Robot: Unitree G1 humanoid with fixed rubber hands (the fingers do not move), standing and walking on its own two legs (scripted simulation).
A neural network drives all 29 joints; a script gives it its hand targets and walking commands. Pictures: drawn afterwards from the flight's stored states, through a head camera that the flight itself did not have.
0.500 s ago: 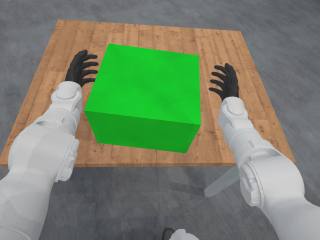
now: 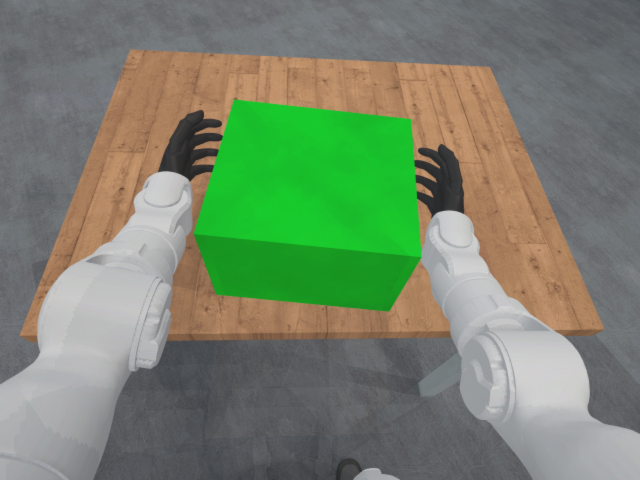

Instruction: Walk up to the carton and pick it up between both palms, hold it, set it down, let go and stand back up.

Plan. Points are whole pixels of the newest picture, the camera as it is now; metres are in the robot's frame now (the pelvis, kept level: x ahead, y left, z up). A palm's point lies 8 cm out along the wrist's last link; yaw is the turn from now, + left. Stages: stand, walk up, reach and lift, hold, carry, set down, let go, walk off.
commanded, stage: reach and lift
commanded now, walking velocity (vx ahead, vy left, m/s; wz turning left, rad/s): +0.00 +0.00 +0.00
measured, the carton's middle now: (313, 207) +0.47 -0.03 +0.01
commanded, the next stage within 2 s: none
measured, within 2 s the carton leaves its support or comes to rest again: neither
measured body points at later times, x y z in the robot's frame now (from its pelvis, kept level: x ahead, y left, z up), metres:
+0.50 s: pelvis +0.03 +0.01 +0.02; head +0.12 +0.00 +0.46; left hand +0.50 +0.14 +0.07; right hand +0.43 -0.20 +0.06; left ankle -0.02 +0.11 -0.72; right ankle +0.04 -0.13 -0.72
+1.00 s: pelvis +0.04 +0.00 +0.02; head +0.12 +0.02 +0.47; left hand +0.50 +0.14 +0.07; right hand +0.43 -0.20 +0.06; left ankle -0.02 +0.11 -0.72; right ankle +0.04 -0.13 -0.72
